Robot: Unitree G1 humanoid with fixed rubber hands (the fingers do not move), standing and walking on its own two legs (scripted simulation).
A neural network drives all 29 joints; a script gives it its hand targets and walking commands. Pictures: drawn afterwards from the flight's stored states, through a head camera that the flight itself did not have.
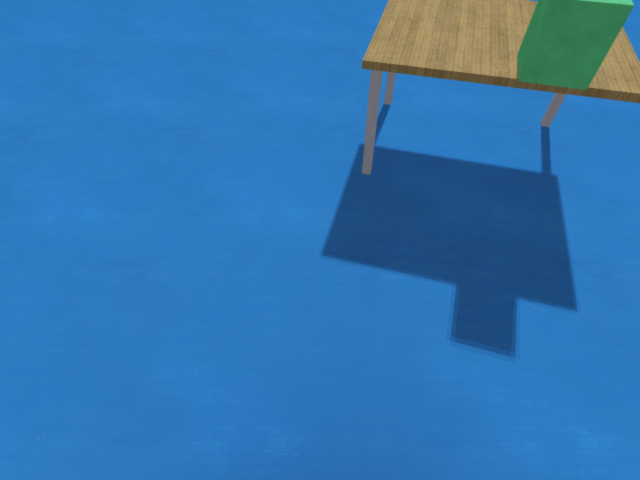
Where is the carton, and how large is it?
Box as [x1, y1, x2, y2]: [518, 0, 633, 89]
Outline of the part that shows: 538,0 518,52 518,80 586,89 633,6 631,0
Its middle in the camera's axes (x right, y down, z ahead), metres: +0.79 -0.66 +1.23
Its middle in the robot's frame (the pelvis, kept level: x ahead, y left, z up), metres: +1.33 -0.81 -0.08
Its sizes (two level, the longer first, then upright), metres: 0.210 0.200 0.250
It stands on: a table, 0.56 m high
